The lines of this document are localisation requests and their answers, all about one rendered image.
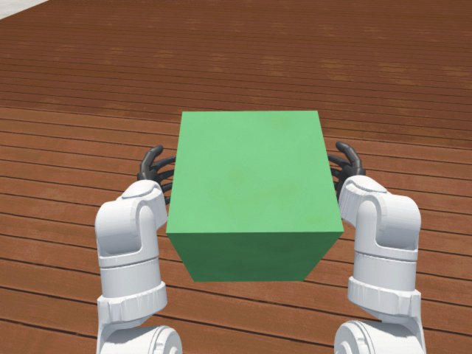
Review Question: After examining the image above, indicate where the robot left forearm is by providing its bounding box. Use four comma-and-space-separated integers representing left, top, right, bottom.
95, 180, 168, 354

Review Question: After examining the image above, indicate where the robot right forearm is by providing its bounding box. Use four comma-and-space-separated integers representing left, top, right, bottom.
339, 176, 426, 354

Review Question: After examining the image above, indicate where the carton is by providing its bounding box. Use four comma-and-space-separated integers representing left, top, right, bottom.
166, 111, 344, 282

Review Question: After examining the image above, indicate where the robot right upper arm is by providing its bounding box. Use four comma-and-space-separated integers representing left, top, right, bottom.
334, 319, 424, 354

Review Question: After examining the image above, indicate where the left robot hand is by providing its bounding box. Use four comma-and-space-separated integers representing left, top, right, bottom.
137, 145, 176, 205

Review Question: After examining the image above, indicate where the right robot hand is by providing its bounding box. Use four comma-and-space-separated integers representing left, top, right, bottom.
327, 141, 366, 204

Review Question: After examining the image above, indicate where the robot left upper arm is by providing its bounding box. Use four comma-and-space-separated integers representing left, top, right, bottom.
100, 325, 182, 354

